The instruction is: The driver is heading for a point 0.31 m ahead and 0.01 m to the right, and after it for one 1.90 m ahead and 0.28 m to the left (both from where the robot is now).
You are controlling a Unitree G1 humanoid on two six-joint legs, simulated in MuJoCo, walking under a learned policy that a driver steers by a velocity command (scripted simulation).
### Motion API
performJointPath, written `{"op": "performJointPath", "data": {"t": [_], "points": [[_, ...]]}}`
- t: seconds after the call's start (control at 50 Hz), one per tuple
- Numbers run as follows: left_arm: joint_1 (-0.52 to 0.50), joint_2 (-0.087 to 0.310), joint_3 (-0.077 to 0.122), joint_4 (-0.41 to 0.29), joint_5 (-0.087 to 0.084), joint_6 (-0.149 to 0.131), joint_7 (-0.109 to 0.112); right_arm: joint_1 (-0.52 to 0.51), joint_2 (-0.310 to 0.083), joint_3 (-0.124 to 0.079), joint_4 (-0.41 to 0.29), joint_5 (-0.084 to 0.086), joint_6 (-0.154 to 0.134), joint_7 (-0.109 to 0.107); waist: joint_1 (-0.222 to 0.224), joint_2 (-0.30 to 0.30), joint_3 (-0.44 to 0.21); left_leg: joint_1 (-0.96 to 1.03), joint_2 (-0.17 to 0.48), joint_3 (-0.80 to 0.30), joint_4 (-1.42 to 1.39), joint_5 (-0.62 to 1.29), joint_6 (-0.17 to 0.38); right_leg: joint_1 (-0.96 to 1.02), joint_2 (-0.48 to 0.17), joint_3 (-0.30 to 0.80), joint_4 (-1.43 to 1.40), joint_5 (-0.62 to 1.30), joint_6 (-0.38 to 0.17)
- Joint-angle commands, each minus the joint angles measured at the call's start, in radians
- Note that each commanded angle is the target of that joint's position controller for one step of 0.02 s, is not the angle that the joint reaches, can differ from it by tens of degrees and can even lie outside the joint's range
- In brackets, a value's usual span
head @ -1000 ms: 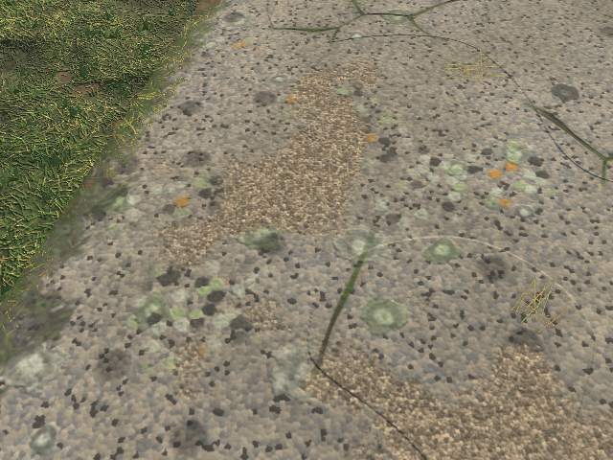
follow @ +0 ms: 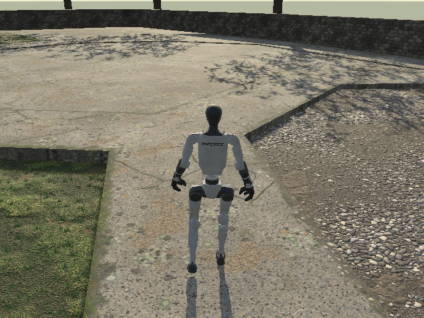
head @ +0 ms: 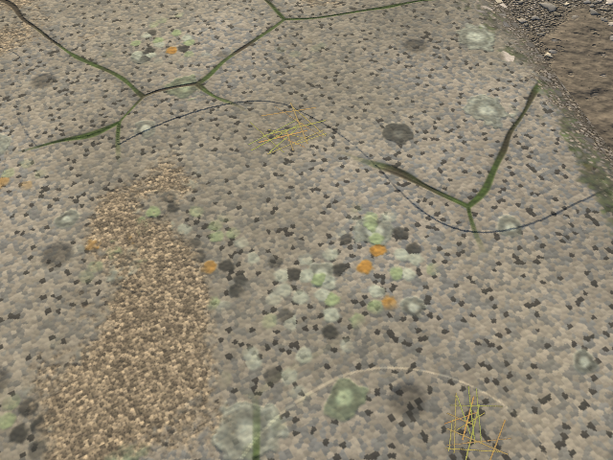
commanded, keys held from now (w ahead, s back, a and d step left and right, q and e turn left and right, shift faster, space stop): w+e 0.20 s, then w+q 0.78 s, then q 0.02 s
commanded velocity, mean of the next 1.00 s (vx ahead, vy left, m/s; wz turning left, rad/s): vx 0.50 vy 0.00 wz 0.09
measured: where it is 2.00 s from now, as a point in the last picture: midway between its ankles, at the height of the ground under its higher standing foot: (303, 303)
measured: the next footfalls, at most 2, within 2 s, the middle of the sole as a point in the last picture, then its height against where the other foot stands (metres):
left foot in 0.42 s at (278, 458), level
right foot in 0.92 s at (367, 334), level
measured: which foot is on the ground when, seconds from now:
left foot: up 0.00-0.40, down 0.42-0.92, up 0.94-1.00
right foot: down 0.00-0.44, up 0.46-0.90, down 0.92-1.00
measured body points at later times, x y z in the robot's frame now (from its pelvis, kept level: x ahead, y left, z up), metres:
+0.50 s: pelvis +0.30 +0.03 +0.00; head +0.33 +0.03 +0.45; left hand +0.39 +0.31 -0.12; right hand +0.46 -0.25 -0.09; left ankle +0.40 +0.11 -0.72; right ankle +0.11 -0.07 -0.65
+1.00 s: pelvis +0.58 -0.01 +0.01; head +0.61 -0.01 +0.46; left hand +0.76 +0.27 -0.06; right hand +0.67 -0.29 -0.11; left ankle +0.43 +0.10 -0.65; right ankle +0.67 -0.11 -0.72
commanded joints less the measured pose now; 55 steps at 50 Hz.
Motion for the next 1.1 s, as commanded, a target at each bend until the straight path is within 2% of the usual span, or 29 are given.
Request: {"op": "performJointPath", "data": {"t": [0.02, 0.06, 0.1, 0.22, 0.28, 0.34, 0.38, 0.4, 0.42, 0.44, 0.46, 0.48, 0.5, 0.52, 0.54, 0.56, 0.62, 0.68, 0.74, 0.84, 0.88, 0.9, 0.92, 0.94, 0.96, 0.98, 1.02, 1.06, 1.1], "points": [[0.122, 0.133, 0.037, -0.036, 0.005, -0.028, 0.008, -0.087, -0.123, -0.019, -0.119, -0.017, -0.064, -0.004, 0.056, -0.022, -0.154, -0.479, 0.048, -0.112, 0.054, 0.121, 0.032, 0.484, -0.276, 0.512, -0.357, 0.032, -0.203], [0.071, 0.109, 0.026, -0.063, 0.021, -0.03, 0.018, -0.056, -0.128, -0.027, -0.111, -0.029, -0.042, -0.002, 0.008, -0.049, -0.136, -0.37, 0.067, -0.119, -0.029, 0.178, 0.016, 0.354, -0.236, 0.435, -0.393, 0.163, -0.196], [0.087, 0.128, 0.031, -0.059, 0.014, -0.034, 0.029, -0.065, -0.1, -0.022, -0.116, -0.039, -0.023, -0.002, 0.001, -0.034, -0.118, -0.352, 0.055, -0.097, -0.117, 0.223, -0.015, 0.288, -0.216, 0.373, -0.41, 0.258, -0.201], [0.167, 0.147, 0.036, -0.024, 0.005, -0.025, 0.056, -0.255, -0.042, 0.005, -0.167, -0.029, -0.022, 0.013, 0.07, -0.077, -0.064, -0.285, -0.017, -0.071, -0.537, 0.58, -0.05, 0.218, -0.138, 0.264, -0.41, 0.163, -0.124], [0.223, 0.133, 0.03, 0.014, 0.006, -0.03, 0.053, -0.299, -0.052, 0.008, -0.176, -0.018, -0.033, 0.031, 0.107, -0.088, -0.046, -0.278, -0.01, -0.069, -0.603, 0.646, -0.022, 0.29, -0.185, 0.276, -0.391, 0.131, -0.115], [0.255, 0.142, 0.031, 0.043, 0.012, -0.023, 0.053, -0.323, -0.075, 0.005, -0.193, -0.016, -0.038, 0.043, 0.112, -0.097, -0.022, -0.357, -0.01, -0.06, -0.64, 0.521, 0.034, 0.445, -0.254, 0.299, -0.342, 0.237, -0.105], [0.241, 0.154, 0.034, 0.051, 0.013, -0.016, 0.056, -0.275, -0.094, -0.002, -0.186, -0.013, -0.04, 0.047, 0.082, -0.113, -0.037, -0.311, -0.032, -0.031, -0.653, 0.421, 0.077, 0.508, -0.265, 0.273, -0.28, 0.44, -0.082], [0.22, 0.158, 0.034, 0.049, 0.014, -0.012, 0.058, -0.194, -0.113, -0.014, -0.164, -0.015, -0.04, 0.045, 0.035, -0.114, -0.089, -0.198, -0.068, 0.002, -0.672, 0.413, 0.104, 0.515, -0.24, 0.233, -0.188, 0.637, -0.063], [0.205, 0.147, 0.026, 0.041, 0.019, -0.008, 0.061, -0.058, -0.147, -0.031, -0.126, -0.02, -0.04, 0.043, -0.032, -0.091, -0.189, 0.0, -0.073, -0.004, -0.667, 0.458, 0.141, 0.476, -0.192, 0.181, -0.018, 0.746, -0.037], [0.21, 0.115, 0.009, 0.019, 0.039, -0.007, 0.067, 0.103, -0.198, -0.041, -0.103, -0.026, -0.037, 0.042, -0.086, 0.018, -0.327, 0.275, 0.08, -0.227, -0.649, 0.504, 0.21, 0.303, -0.132, 0.137, 0.265, 0.507, -0.003], [0.33, 0.037, -0.011, 0.005, 0.032, -0.025, 0.057, 0.154, -0.259, -0.059, -0.081, -0.021, -0.03, 0.052, -0.016, 0.315, -0.394, 0.583, 0.266, -0.715, -0.761, 0.297, 0.377, -0.109, 0.047, 0.089, 0.595, -0.224, 0.085], [0.275, 0.105, -0.008, 0.003, 0.024, -0.045, 0.05, 0.144, -0.168, -0.036, -0.085, 0.012, -0.026, 0.055, -0.053, 0.219, -0.357, 0.608, 0.265, -0.823, -0.847, 0.088, 0.356, -0.25, 0.006, 0.183, 0.679, -0.335, 0.081], [0.158, 0.141, 0.002, -0.022, 0.001, -0.062, 0.041, 0.088, -0.131, -0.026, -0.102, 0.006, -0.02, 0.048, -0.066, 0.135, -0.218, 0.493, 0.239, -0.688, -0.862, 0.104, 0.317, -0.31, -0.038, 0.178, 0.674, -0.249, 0.075], [0.09, 0.129, -0.003, -0.037, 0.006, -0.076, 0.04, 0.05, -0.13, -0.024, -0.116, -0.01, -0.014, 0.042, -0.057, 0.035, -0.155, 0.377, 0.199, -0.594, -0.874, 0.2, 0.296, -0.291, -0.07, 0.157, 0.627, -0.186, 0.072], [0.055, 0.124, 0.0, -0.048, 0.026, -0.085, 0.041, 0.026, -0.117, -0.02, -0.122, -0.015, -0.01, 0.039, -0.036, -0.006, -0.102, 0.286, 0.166, -0.528, -0.888, 0.316, 0.293, -0.276, -0.094, 0.145, 0.551, -0.146, 0.08], [0.064, 0.116, 0.003, -0.053, 0.037, -0.085, 0.041, 0.018, -0.107, -0.014, -0.126, -0.023, -0.01, 0.033, -0.007, 0.019, -0.11, 0.238, 0.138, -0.485, -0.901, 0.403, 0.289, -0.221, -0.113, 0.146, 0.494, -0.115, 0.087], [0.074, 0.082, -0.003, -0.061, 0.041, -0.07, 0.044, 0.029, -0.114, -0.016, -0.128, -0.011, -0.006, 0.019, 0.018, 0.065, -0.109, 0.159, 0.107, -0.414, -0.928, 0.521, 0.303, -0.18, -0.116, 0.118, 0.358, -0.113, 0.129], [-0.029, 0.052, -0.015, -0.088, 0.039, -0.064, 0.048, 0.059, -0.151, -0.03, -0.12, -0.004, 0.003, -0.001, -0.008, 0.059, -0.076, 0.079, 0.071, -0.35, -0.944, 0.535, 0.28, -0.161, -0.097, 0.099, 0.162, 0.047, 0.162], [-0.13, 0.035, -0.022, -0.107, 0.031, -0.074, 0.039, 0.106, -0.153, -0.032, -0.105, 0.001, 0.019, -0.014, -0.046, 0.075, -0.07, 0.026, 0.029, -0.315, -0.924, 0.507, 0.235, -0.065, -0.053, 0.093, -0.02, 0.237, 0.171], [-0.204, 0.073, -0.008, -0.127, 0.014, -0.092, 0.022, 0.164, -0.145, -0.034, -0.092, 0.007, 0.041, -0.023, -0.054, 0.095, -0.069, 0.114, 0.066, -0.431, -0.826, 0.427, 0.207, 0.007, -0.023, 0.127, -0.152, 0.211, 0.146], [-0.134, 0.099, 0.006, -0.11, 0.011, -0.1, 0.024, 0.138, -0.144, -0.037, -0.102, 0.004, 0.047, -0.025, -0.005, 0.121, -0.084, 0.129, 0.07, -0.462, -0.756, 0.47, 0.186, 0.105, -0.028, 0.119, -0.195, 0.158, 0.11], [-0.044, 0.125, 0.021, -0.089, 0.018, -0.104, 0.031, 0.123, -0.121, -0.03, -0.112, 0.0, 0.046, -0.022, 0.044, 0.115, -0.137, 0.103, 0.028, -0.437, -0.662, 0.521, 0.159, 0.251, -0.048, 0.116, -0.225, 0.161, 0.077], [0.102, 0.172, 0.036, -0.074, 0.034, -0.106, 0.04, 0.109, -0.072, -0.011, -0.134, -0.013, 0.042, -0.017, 0.113, 0.049, -0.267, -0.001, -0.022, -0.37, -0.426, 0.446, 0.126, 0.496, -0.188, 0.233, -0.189, 0.121, 0.012], [0.21, 0.252, 0.056, -0.045, 0.045, -0.091, 0.042, 0.245, 0.003, 0.012, -0.156, 0.003, 0.032, -0.017, 0.079, -0.225, -0.415, -0.328, -0.167, -0.223, -0.105, 0.024, 0.057, 0.841, -0.421, 0.628, -0.224, -0.024, -0.148], [0.222, 0.191, 0.046, -0.033, 0.021, -0.082, 0.034, 0.259, -0.073, 0.005, -0.152, 0.015, 0.029, -0.018, 0.081, -0.277, -0.389, -0.488, -0.099, -0.208, 0.06, -0.113, 0.045, 0.827, -0.482, 0.831, -0.296, -0.252, -0.175], [0.17, 0.12, 0.027, -0.044, 0.019, -0.078, 0.036, 0.168, -0.142, -0.015, -0.152, 0.014, 0.033, -0.017, 0.101, -0.158, -0.24, -0.531, -0.055, -0.211, 0.116, -0.025, 0.037, 0.698, -0.431, 0.697, -0.324, -0.29, -0.131], [0.062, 0.073, 0.007, -0.045, 0.035, -0.068, 0.037, 0.062, -0.139, -0.025, -0.178, -0.009, 0.045, -0.019, 0.063, -0.067, -0.078, -0.476, -0.011, -0.166, 0.08, 0.078, 0.01, 0.453, -0.349, 0.428, -0.341, 0.132, -0.093], [0.018, 0.057, 0.001, -0.036, 0.041, -0.07, 0.035, 0.086, -0.105, -0.029, -0.185, -0.006, 0.064, -0.015, 0.013, -0.109, -0.066, -0.384, 0.017, -0.14, 0.025, 0.086, -0.008, 0.336, -0.299, 0.258, -0.346, 0.448, -0.079], [0.002, 0.083, 0.01, -0.017, 0.034, -0.071, 0.035, 0.072, -0.066, -0.02, -0.206, -0.007, 0.079, -0.012, 0.001, -0.121, -0.071, -0.373, 0.018, -0.103, -0.049, 0.117, -0.031, 0.301, -0.294, 0.164, -0.366, 0.596, -0.101]]}}
Keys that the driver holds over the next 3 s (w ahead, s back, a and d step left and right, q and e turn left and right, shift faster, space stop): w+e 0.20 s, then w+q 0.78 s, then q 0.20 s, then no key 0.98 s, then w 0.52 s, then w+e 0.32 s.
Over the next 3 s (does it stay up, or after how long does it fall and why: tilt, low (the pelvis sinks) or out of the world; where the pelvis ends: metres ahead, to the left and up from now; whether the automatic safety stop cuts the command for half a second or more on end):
stays up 1.12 0.17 0.00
